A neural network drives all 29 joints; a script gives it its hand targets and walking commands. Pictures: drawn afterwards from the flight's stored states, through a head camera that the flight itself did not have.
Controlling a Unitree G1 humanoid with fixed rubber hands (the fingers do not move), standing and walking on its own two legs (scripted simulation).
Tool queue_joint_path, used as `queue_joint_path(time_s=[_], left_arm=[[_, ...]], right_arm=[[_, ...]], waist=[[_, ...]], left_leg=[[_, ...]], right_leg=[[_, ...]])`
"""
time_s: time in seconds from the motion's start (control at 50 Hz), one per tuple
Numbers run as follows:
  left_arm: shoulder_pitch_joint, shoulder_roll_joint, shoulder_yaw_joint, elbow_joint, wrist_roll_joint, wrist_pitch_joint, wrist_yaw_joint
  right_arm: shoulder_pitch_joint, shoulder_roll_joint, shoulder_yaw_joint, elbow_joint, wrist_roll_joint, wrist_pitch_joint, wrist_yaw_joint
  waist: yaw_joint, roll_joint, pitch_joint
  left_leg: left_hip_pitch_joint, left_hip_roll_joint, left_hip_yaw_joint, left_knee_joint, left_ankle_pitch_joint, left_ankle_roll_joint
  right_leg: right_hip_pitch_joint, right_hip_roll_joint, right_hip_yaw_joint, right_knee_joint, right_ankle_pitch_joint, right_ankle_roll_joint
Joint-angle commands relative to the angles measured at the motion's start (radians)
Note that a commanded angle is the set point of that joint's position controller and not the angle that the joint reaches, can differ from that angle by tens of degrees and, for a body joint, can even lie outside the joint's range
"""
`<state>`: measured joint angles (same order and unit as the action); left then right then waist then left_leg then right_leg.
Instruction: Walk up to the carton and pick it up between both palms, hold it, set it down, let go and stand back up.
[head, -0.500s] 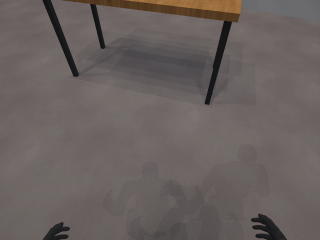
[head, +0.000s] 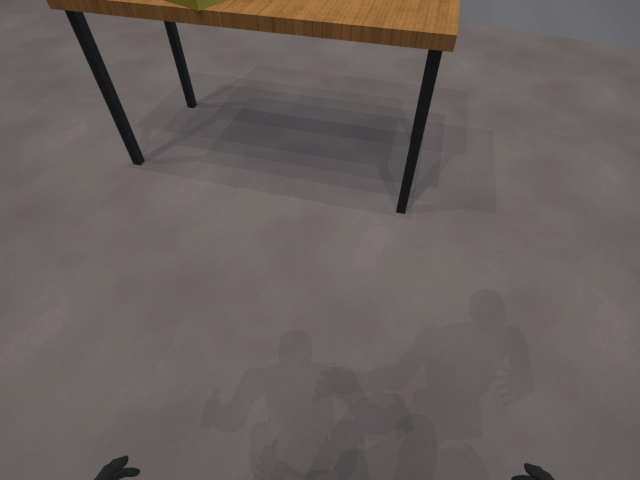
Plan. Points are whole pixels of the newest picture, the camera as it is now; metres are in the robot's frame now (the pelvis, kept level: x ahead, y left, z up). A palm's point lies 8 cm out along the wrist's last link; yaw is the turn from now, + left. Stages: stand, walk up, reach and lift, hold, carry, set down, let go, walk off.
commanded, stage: stand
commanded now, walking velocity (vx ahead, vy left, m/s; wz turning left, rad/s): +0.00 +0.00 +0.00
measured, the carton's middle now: out of the picture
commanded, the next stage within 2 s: walk up in 0.52 s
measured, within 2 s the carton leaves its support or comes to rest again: neither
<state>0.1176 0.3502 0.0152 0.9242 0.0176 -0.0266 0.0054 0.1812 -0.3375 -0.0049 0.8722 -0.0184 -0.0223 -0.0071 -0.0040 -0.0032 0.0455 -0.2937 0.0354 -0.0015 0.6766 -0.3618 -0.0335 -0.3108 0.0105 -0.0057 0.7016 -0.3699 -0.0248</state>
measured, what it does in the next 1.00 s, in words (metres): lifts its right foot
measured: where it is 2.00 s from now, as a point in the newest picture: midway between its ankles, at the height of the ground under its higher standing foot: (299, 394)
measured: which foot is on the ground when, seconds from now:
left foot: down 0.00-0.96, up 0.98-1.00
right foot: down 0.00-1.00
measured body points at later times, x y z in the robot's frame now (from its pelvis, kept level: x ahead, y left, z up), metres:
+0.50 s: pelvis +0.00 +0.01 +0.02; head +0.01 +0.01 +0.47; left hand +0.10 +0.31 -0.10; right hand +0.08 -0.29 -0.11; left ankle +0.00 +0.14 -0.72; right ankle +0.00 -0.10 -0.72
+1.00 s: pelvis +0.04 -0.01 +0.00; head +0.04 -0.05 +0.45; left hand +0.13 +0.34 -0.06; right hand +0.09 -0.35 -0.12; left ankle +0.00 +0.14 -0.70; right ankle +0.07 -0.10 -0.72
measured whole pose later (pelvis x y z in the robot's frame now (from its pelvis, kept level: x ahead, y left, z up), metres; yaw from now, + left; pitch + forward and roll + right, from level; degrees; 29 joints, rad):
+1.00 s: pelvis +0.04 -0.01 +0.00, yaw -7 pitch -3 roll +1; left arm 0.29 0.46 0.09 0.94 0.03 -0.10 -0.01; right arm 0.21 -0.46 -0.12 0.85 -0.07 0.04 0.10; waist -0.01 0.07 0.05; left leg -0.24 0.05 0.03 0.82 -0.50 0.05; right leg -0.32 -0.02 -0.11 0.64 -0.24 -0.05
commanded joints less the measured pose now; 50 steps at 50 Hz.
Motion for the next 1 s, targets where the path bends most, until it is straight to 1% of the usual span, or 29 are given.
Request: queue_joint_path(time_s=[0.0,0.04,0.1,0.14,0.22,0.26,0.38,0.4,0.42,0.46,0.48,0.54,0.56,0.58,0.64,0.66,0.68,0.7,0.74,0.76,0.78,0.82,0.84,0.88,0.9,0.92,0.94,0.96,0.98], left_arm=[[-0.036,0.192,0.035,-0.057,0.003,-0.024,0.006],[-0.031,0.207,0.042,-0.042,-0.003,-0.026,0.004],[-0.085,0.206,0.043,-0.028,0.0,-0.023,0.006],[-0.085,0.197,0.029,-0.013,0.001,-0.014,0.003],[-0.057,0.224,0.027,0.033,-0.008,-0.02,0.0],[-0.089,0.217,0.03,0.035,-0.004,-0.015,0.003],[-0.052,0.231,0.026,0.093,-0.018,-0.012,0.002],[-0.111,0.205,0.02,0.081,-0.01,-0.014,0.004],[-0.096,0.205,0.023,0.083,-0.014,-0.012,0.005],[-0.099,0.221,0.021,0.086,-0.007,-0.022,0.001],[-0.09,0.219,0.02,0.084,-0.018,-0.009,0.005],[-0.07,0.217,0.027,0.109,-0.008,-0.011,0.008],[-0.084,0.197,0.016,0.112,-0.01,-0.009,0.002],[-0.09,0.189,0.017,0.094,-0.017,-0.013,0.004],[-0.121,0.23,0.024,0.113,-0.004,-0.012,0.004],[-0.088,0.222,0.025,0.125,-0.012,-0.008,0.005],[-0.064,0.207,0.022,0.129,-0.012,-0.012,-0.003],[0.061,0.357,0.079,0.074,-0.001,-0.023,-0.015],[-0.024,0.295,0.082,0.023,0.001,-0.039,-0.019],[-0.113,0.258,0.064,-0.01,-0.007,-0.046,-0.017],[-0.126,0.254,0.056,-0.05,-0.002,-0.056,-0.012],[-0.04,0.272,0.073,-0.043,0.002,-0.067,-0.023],[0.006,0.298,0.088,-0.056,0.005,-0.068,-0.033],[0.175,0.288,0.101,-0.005,0.003,-0.072,-0.041],[0.326,0.288,0.111,0.04,-0.006,-0.076,-0.031],[0.508,0.322,0.136,0.086,0.004,-0.082,-0.015],[0.53,0.404,0.16,0.067,0.026,-0.082,0.008],[0.388,0.461,0.151,-0.016,0.008,-0.088,0.02],[0.26,0.463,0.148,-0.062,-0.003,-0.098,0.027]], right_arm=[[-0.041,-0.208,-0.056,-0.037,0.001,-0.012,-0.01],[-0.031,-0.225,-0.055,-0.015,-0.005,-0.02,-0.01],[-0.083,-0.189,-0.05,-0.01,0.005,-0.01,-0.001],[-0.033,-0.177,-0.047,0.026,0.004,-0.014,-0.004],[-0.065,-0.177,-0.041,0.051,-0.004,-0.021,0.002],[-0.077,-0.184,-0.038,0.058,0.003,-0.022,0.001],[-0.058,-0.199,-0.042,0.105,0.015,-0.02,-0.005],[-0.06,-0.161,-0.021,0.102,0.009,-0.016,-0.006],[-0.078,-0.202,-0.043,0.118,-0.009,-0.019,-0.01],[-0.055,-0.186,-0.035,0.118,-0.001,-0.016,-0.001],[-0.066,-0.204,-0.034,0.136,0.003,-0.015,0.003],[-0.113,-0.193,-0.04,0.127,0.003,-0.019,0.001],[-0.117,-0.195,-0.031,0.135,0.014,-0.013,0.0],[-0.113,-0.206,-0.039,0.129,0.009,-0.021,-0.003],[-0.126,-0.206,-0.041,0.136,0.005,-0.015,-0.005],[-0.1,-0.228,-0.053,0.148,-0.003,-0.02,-0.006],[-0.08,-0.222,-0.05,0.154,0.002,-0.012,-0.01],[-0.045,-0.36,-0.119,0.056,-0.037,-0.007,0.043],[-0.017,-0.321,-0.131,0.022,-0.045,0.0,0.066],[0.037,-0.321,-0.131,0.041,-0.03,-0.001,0.07],[0.022,-0.324,-0.136,0.01,-0.041,0.0,0.074],[0.002,-0.334,-0.157,-0.05,-0.059,0.002,0.081],[-0.04,-0.341,-0.164,-0.079,-0.055,0.005,0.089],[-0.183,-0.336,-0.159,-0.141,-0.046,0.015,0.102],[-0.25,-0.278,-0.146,-0.162,-0.044,0.018,0.11],[-0.227,-0.222,-0.129,-0.192,-0.054,0.02,0.111],[-0.221,-0.178,-0.108,-0.22,-0.052,0.022,0.108],[-0.131,-0.241,-0.123,-0.209,-0.042,0.036,0.106],[-0.13,-0.318,-0.135,-0.193,-0.03,0.036,0.102]], waist=[[0.009,-0.02,-0.068],[0.022,0.01,-0.098],[0.015,-0.056,-0.092],[-0.011,-0.019,-0.037],[-0.003,0.029,-0.065],[0.001,-0.058,-0.034],[0.004,0.045,-0.055],[-0.005,-0.002,-0.036],[0.026,-0.023,-0.033],[0.007,0.014,-0.069],[0.014,-0.032,-0.058],[0.015,0.033,-0.053],[0.022,-0.036,-0.078],[0.027,0.018,-0.081],[0.013,-0.007,-0.095],[0.007,0.061,-0.031],[0.017,0.056,-0.059],[-0.006,0.126,-0.112],[-0.071,0.173,0.012],[-0.115,0.232,0.093],[-0.135,0.278,0.085],[-0.079,0.15,0.034],[-0.046,0.131,0.006],[0.063,0.142,-0.022],[0.14,0.05,-0.073],[0.212,-0.146,-0.151],[0.206,-0.363,-0.077],[0.123,-0.171,-0.077],[0.05,-0.046,0.027]], left_leg=[[0.007,0.055,-0.087,-0.136,0.225,0.092],[0.044,0.046,-0.077,-0.17,0.146,0.084],[0.068,0.062,-0.057,-0.187,0.152,0.066],[0.077,0.056,-0.073,-0.214,0.115,0.071],[0.089,0.057,-0.064,-0.24,0.143,0.067],[0.097,0.076,-0.085,-0.287,0.199,0.072],[0.121,0.083,-0.073,-0.295,0.254,0.064],[0.106,0.088,-0.069,-0.313,0.205,0.059],[0.096,0.082,-0.082,-0.322,0.222,0.08],[0.133,0.079,-0.074,-0.333,0.211,0.068],[0.148,0.092,-0.081,-0.336,0.18,0.074],[0.108,0.086,-0.095,-0.361,0.218,0.072],[0.14,0.093,-0.092,-0.353,0.253,0.074],[0.156,0.086,-0.088,-0.341,0.29,0.068],[0.165,0.087,-0.087,-0.354,0.264,0.067],[0.145,0.084,-0.089,-0.362,0.25,0.071],[0.138,0.077,-0.077,-0.352,0.239,0.072],[0.185,0.055,-0.088,-0.26,-0.339,0.117],[0.2,0.143,-0.233,-0.396,-0.504,0.194],[0.313,0.241,-0.294,-0.504,-0.448,0.242],[0.357,0.311,-0.333,-0.527,-0.351,0.275],[0.295,0.312,-0.33,-0.534,-0.367,0.325],[0.213,0.289,-0.249,-0.516,-0.381,0.308],[-0.049,0.228,-0.09,-0.43,-0.355,0.235],[-0.1,0.13,0.047,-0.227,-0.295,0.174],[-0.228,0.016,0.133,0.104,-0.276,0.13],[-0.546,-0.076,0.103,0.383,-0.311,0.09],[-0.51,-0.039,-0.11,0.513,-0.183,0.075],[-0.53,0.02,-0.194,0.542,-0.09,0.081]], right_leg=[[0.065,-0.102,0.108,-0.186,0.26,-0.042],[0.083,-0.098,0.128,-0.205,0.216,-0.038],[0.064,-0.127,0.135,-0.256,0.193,-0.047],[0.037,-0.117,0.168,-0.301,0.157,-0.036],[0.113,-0.114,0.144,-0.306,0.238,-0.027],[0.102,-0.099,0.128,-0.315,0.223,-0.019],[0.148,-0.117,0.15,-0.331,0.323,-0.012],[0.144,-0.12,0.153,-0.32,0.304,-0.016],[0.152,-0.122,0.137,-0.359,0.29,-0.026],[0.162,-0.121,0.155,-0.346,0.266,-0.025],[0.142,-0.11,0.146,-0.357,0.249,-0.015],[0.197,-0.123,0.129,-0.349,0.298,-0.003],[0.191,-0.124,0.118,-0.34,0.304,-0.003],[0.165,-0.115,0.133,-0.361,0.316,-0.011],[0.179,-0.113,0.11,-0.353,0.283,0.002],[0.161,-0.118,0.127,-0.391,0.284,-0.006],[0.174,-0.114,0.118,-0.385,0.257,0.003],[0.069,-0.071,0.183,-0.271,-0.242,-0.058],[-0.209,-0.07,0.119,-0.141,-0.234,-0.06],[-0.37,0.014,-0.052,0.037,-0.051,-0.023],[-0.47,-0.05,-0.012,0.117,-0.098,-0.002],[-0.348,-0.102,0.001,0.091,-0.152,0.003],[-0.251,-0.114,-0.003,0.071,-0.135,0.005],[0.102,-0.109,-0.057,-0.064,0.046,-0.02],[0.305,-0.053,-0.107,-0.191,0.188,-0.02],[0.542,-0.072,-0.066,-0.279,0.147,0.008],[0.581,-0.263,0.342,-0.424,-0.247,-0.05],[0.398,-0.472,0.803,-0.657,-0.661,-0.153],[0.264,-0.497,0.827,-0.658,-0.69,-0.189]])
